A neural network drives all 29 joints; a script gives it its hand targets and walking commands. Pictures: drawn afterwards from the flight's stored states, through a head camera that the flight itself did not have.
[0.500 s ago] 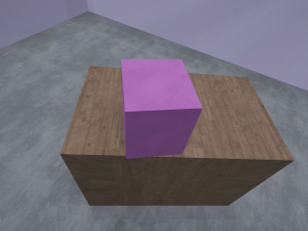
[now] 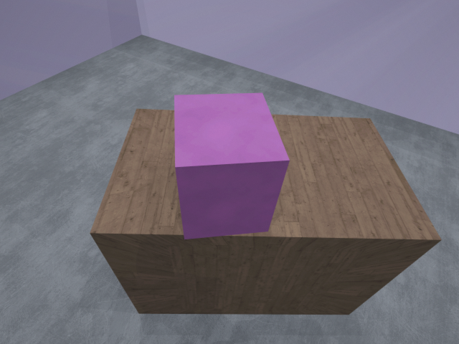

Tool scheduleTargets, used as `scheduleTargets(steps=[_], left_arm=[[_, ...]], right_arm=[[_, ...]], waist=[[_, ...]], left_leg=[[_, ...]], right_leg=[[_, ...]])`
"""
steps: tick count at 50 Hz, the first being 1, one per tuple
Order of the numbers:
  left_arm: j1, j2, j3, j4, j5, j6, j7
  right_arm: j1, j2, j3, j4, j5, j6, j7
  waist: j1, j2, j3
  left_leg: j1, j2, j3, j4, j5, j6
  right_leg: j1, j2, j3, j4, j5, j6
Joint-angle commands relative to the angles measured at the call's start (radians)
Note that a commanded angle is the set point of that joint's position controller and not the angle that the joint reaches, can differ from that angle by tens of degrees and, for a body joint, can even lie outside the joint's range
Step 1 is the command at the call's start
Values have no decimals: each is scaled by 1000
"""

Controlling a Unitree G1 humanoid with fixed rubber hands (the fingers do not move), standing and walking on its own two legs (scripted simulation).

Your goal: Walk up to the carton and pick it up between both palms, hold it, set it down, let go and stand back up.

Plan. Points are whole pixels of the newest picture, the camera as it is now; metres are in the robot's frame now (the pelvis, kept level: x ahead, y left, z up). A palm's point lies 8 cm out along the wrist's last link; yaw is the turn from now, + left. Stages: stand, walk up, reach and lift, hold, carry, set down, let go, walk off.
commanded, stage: walk up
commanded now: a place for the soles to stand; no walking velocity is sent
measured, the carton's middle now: (223, 166) +0.53 +0.00 -0.01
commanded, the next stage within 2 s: none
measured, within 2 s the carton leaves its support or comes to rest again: neither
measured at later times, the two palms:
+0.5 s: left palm out of the picture +0.01 +0.24 -0.15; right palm out of the picture +0.07 -0.26 -0.14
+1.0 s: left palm out of the picture +0.00 +0.23 -0.13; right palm out of the picture +0.01 -0.30 -0.12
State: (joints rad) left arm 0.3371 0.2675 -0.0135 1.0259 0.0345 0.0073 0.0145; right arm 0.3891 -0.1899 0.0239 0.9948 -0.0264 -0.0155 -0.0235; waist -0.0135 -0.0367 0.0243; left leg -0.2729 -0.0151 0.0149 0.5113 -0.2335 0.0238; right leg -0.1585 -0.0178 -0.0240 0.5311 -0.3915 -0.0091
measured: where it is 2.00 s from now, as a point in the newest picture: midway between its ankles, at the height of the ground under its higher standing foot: outside the picture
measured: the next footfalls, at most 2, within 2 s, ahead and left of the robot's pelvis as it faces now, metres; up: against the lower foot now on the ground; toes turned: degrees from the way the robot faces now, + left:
right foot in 1.14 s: +0.11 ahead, -0.22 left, +0.00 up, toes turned +7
left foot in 1.42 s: +0.04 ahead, +0.03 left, +0.00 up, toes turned +12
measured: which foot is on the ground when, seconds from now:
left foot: down 0.00-1.00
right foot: down 0.00-0.84, up 0.86-1.00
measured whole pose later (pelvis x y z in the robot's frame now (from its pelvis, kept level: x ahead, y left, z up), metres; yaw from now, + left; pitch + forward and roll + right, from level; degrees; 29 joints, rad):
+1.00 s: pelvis +0.00 -0.05 +0.00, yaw +8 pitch -1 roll -1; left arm 0.29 0.33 0.01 0.92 0.06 0.05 -0.01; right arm 0.38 -0.20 -0.01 0.96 -0.03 -0.01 -0.08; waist -0.04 -0.04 0.08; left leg -0.28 0.02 -0.10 0.50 -0.21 -0.01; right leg -0.38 -0.02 -0.01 0.93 -0.52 0.04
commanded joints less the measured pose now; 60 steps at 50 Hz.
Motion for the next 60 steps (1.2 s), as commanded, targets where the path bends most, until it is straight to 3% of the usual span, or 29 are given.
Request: scheduleTargets(steps=[1,4,6,9,12,16,20,24,26,28,30,32,34,37,40,41,42,43,44,46,50,52,54,55,56,57,58,59,60], left_arm=[[84,65,8,-30,1,-33,5],[89,116,20,-21,-10,-40,11],[61,117,21,-24,-15,-29,14],[57,107,19,-29,-14,-20,18],[47,104,20,-30,-16,-12,19],[27,97,22,-38,-16,-4,17],[17,91,22,-49,-9,2,14],[9,76,22,-68,-1,5,10],[24,75,24,-71,1,2,9],[55,90,31,-63,-1,-4,9],[77,115,38,-53,-12,-7,13],[56,123,38,-54,-13,-3,15],[28,115,33,-60,-11,2,14],[26,102,24,-60,-9,8,10],[29,96,20,-66,-8,11,8],[-18,136,37,-98,14,20,-3],[-15,141,35,-115,29,27,-15],[-17,126,35,-133,34,36,-17],[-20,124,33,-150,34,39,-19],[-38,110,31,-164,24,35,-23],[39,76,21,-149,13,31,-29],[52,58,17,-137,-6,25,-26],[91,79,31,-106,-10,15,-20],[101,95,39,-100,-10,12,-13],[102,117,36,-107,-10,8,-5],[72,167,37,-135,-19,4,6],[-13,255,59,-148,-53,11,16],[-71,255,65,-148,-58,13,24],[-83,207,49,-138,-52,7,20]], right_arm=[[19,-167,-27,-30,-4,-9,-5],[3,-104,-9,-33,-4,-18,5],[6,-84,-1,-28,-7,-18,-1],[6,-99,-4,-22,-10,-20,-5],[14,-102,-4,-19,-10,-19,-12],[15,-120,-11,-21,-9,-17,-19],[19,-150,-25,-26,-4,-13,-24],[-1,-180,-37,-33,1,-7,-26],[-30,-182,-38,-39,2,-3,-25],[-72,-162,-30,-48,1,-1,-21],[-107,-113,-14,-56,-1,1,-19],[-95,-96,-6,-54,-5,1,-23],[-74,-107,-8,-42,-5,-4,-22],[-27,-129,-13,-25,-7,-9,-16],[-2,-164,-22,-20,-1,-7,-17],[67,-200,-52,-32,-5,-6,-31],[172,-273,-68,-18,-11,-1,-42],[197,-289,-83,-17,-15,2,-56],[160,-285,-89,-31,-16,3,-69],[63,-232,-85,-66,-11,0,-74],[-69,-191,-77,-113,0,-16,-49],[-108,-205,-76,-123,-5,-8,-33],[-120,-225,-67,-116,-10,15,-16],[-91,-217,-58,-108,-9,26,-10],[-27,-176,-40,-93,-1,32,-3],[42,-103,-15,-90,7,32,0],[52,-125,-22,-88,7,44,-8],[41,-152,-30,-75,3,53,-5],[41,-145,-26,-60,3,49,-1]], waist=[[26,119,46],[20,45,-28],[15,22,3],[22,-3,30],[17,-23,45],[6,5,35],[-5,45,-8],[-10,105,-14],[2,111,-11],[23,69,-3],[38,6,15],[27,-28,52],[13,-17,75],[2,11,81],[-1,48,70],[-33,64,80],[-71,169,19],[-82,212,50],[-70,183,82],[-34,137,66],[15,221,4],[27,263,7],[48,197,3],[51,140,12],[40,43,22],[11,-104,44],[1,-120,104],[-14,-112,183],[-20,-90,218]], left_leg=[[14,180,-261,-153,57,77],[-26,51,-86,-13,133,14],[-30,46,-60,3,141,9],[-33,58,-59,39,245,14],[-19,64,-59,63,275,19],[31,76,-85,74,334,34],[106,122,-180,75,388,76],[87,182,-295,8,310,123],[43,179,-302,-6,260,119],[-45,125,-227,51,234,80],[-126,31,-78,133,140,11],[-112,32,-45,115,46,-1],[-52,46,-58,75,120,12],[45,73,-120,53,243,41],[45,127,-224,20,213,80],[105,191,-343,-25,83,122],[186,285,-575,-163,-96,184],[204,375,-735,-235,-215,240],[195,390,-736,-244,-256,248],[144,315,-585,-239,-259,195],[-37,182,-299,-228,-79,135],[-150,133,-229,-186,-103,97],[-224,96,-200,-74,-183,57],[-255,75,-199,-6,-241,39],[-296,32,-178,93,-282,12],[-264,-32,-130,217,-304,-33],[-152,9,-102,321,-386,-50],[-102,17,-116,396,-350,-56],[-113,33,-129,372,-295,-53]], right_leg=[[-34,-57,59,-122,121,-25],[90,-130,131,-176,265,-52],[78,-142,98,-173,316,-67],[79,-129,43,-137,490,-45],[56,-123,18,-114,521,-34],[14,-102,-10,-79,444,-30],[-51,-76,-20,-26,318,-8],[-71,-50,-18,12,176,9],[-40,-53,-3,-13,158,6],[45,-87,33,-82,230,-6],[107,-164,81,-166,341,-38],[71,-206,76,-186,364,-79],[20,-169,14,-171,317,-79],[-64,-108,-36,-119,184,-43],[-86,-82,-39,-78,86,-17],[-195,-42,-82,57,-47,-6],[-286,33,-78,206,-249,15],[-392,14,10,341,-356,21],[-452,-23,57,425,-317,27],[-449,-59,94,457,-194,43],[-203,-53,41,335,-43,65],[-57,-26,-5,186,1,48],[79,29,-88,25,186,38],[100,38,-82,-26,175,39],[89,-56,55,-97,103,32],[-43,-269,337,-268,-114,10],[-298,-362,420,-367,-372,-77],[-423,-350,434,-410,-445,-112],[-391,-287,346,-372,-356,-100]])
